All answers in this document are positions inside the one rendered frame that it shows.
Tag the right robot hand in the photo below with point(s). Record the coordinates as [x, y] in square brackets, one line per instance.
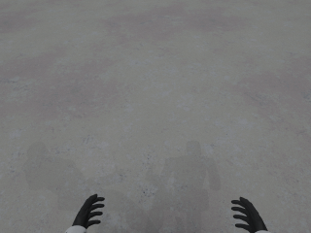
[252, 216]

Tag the left robot hand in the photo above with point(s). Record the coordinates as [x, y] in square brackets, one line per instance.
[84, 214]

